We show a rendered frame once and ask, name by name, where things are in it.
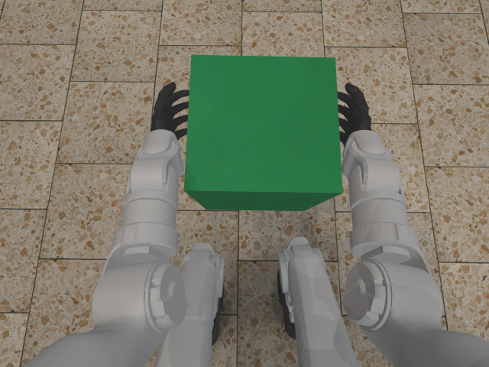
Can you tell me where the left robot forearm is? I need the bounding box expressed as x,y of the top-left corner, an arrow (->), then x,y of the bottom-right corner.
92,129 -> 184,319

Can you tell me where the right robot forearm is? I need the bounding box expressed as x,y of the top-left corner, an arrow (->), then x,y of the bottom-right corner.
342,130 -> 442,299

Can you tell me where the robot right hand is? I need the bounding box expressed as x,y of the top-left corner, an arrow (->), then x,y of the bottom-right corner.
337,83 -> 371,147

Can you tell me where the robot thigh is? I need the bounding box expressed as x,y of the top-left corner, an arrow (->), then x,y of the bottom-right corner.
277,244 -> 359,367
154,250 -> 225,367

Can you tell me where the left robot upper arm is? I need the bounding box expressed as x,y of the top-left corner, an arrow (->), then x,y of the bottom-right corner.
22,260 -> 188,367

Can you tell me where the right robot upper arm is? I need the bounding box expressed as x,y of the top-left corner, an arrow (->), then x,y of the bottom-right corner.
342,259 -> 489,367

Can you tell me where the right robot thigh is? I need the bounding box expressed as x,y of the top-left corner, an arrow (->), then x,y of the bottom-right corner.
277,244 -> 359,367

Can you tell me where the carton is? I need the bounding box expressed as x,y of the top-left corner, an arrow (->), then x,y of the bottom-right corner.
184,55 -> 343,211

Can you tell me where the robot left hand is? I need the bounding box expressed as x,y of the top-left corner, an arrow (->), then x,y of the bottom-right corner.
151,82 -> 189,140

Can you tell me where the left robot thigh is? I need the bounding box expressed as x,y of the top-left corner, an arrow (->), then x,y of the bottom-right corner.
154,250 -> 225,367

